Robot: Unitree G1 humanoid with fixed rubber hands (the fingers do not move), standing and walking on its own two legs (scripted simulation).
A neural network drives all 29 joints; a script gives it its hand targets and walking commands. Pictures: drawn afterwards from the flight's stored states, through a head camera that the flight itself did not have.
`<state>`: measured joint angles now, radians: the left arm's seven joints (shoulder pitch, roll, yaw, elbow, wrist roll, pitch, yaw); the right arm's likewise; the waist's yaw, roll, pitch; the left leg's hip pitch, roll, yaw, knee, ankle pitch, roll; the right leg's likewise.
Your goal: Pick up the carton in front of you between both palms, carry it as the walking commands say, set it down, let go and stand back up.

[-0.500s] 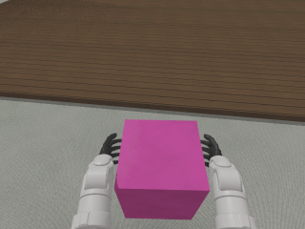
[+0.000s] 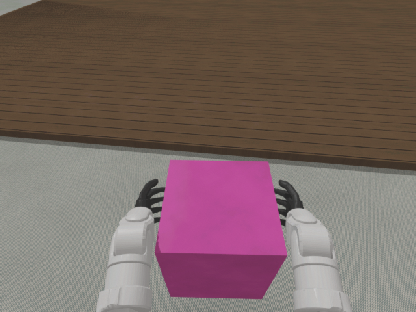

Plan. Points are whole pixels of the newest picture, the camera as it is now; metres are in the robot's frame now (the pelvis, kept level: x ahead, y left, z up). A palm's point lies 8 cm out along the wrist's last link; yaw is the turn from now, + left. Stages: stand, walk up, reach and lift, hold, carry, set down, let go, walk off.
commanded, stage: hold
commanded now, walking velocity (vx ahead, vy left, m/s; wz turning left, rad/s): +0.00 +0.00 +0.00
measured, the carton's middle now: (217, 231) +0.29 +0.00 -0.03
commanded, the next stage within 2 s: carry in 0.14 s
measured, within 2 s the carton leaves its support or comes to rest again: neither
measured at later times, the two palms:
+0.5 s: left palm (137, 175) +0.35 +0.17 +0.09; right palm (280, 175) +0.36 -0.13 +0.09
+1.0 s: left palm (141, 118) +0.58 +0.21 +0.07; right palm (248, 121) +0.58 -0.09 +0.07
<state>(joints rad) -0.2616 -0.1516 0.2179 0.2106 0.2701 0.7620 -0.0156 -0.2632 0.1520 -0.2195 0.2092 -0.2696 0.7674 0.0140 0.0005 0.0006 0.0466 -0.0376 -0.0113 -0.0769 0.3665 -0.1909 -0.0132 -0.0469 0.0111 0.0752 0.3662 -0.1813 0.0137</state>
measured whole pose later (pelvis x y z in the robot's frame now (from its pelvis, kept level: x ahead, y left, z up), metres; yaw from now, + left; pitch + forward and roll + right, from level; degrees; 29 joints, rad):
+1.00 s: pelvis +0.35 +0.07 -0.02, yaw -1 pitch +4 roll +1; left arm 0.01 -0.13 0.08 -0.50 0.01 1.23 0.16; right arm 0.02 0.13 -0.05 -0.47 -0.01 1.19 -0.15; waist -0.01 -0.02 -0.15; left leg -0.40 0.04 0.27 0.56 -0.24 0.09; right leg -0.38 -0.10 -0.07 1.15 -0.42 0.00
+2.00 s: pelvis +1.00 +0.09 -0.03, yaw +0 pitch +4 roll -1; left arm -0.64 -0.03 0.27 -0.12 -0.04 1.21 0.22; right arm -0.64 0.07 -0.26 -0.11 0.04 1.19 -0.22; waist -0.04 -0.03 0.04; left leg -0.50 0.01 0.19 0.64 -0.22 0.11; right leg -0.44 -0.04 -0.02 1.30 -0.42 -0.05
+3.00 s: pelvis +1.70 +0.15 +0.06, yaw +0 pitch +5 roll -1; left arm -0.69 -0.12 0.35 -0.08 0.06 1.23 0.18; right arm -0.67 0.09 -0.33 -0.06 0.00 1.22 -0.20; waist -0.07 0.00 -0.02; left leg -0.34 -0.03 0.15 0.48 -0.23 0.12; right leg -0.65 -0.03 -0.04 1.16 -0.32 -0.04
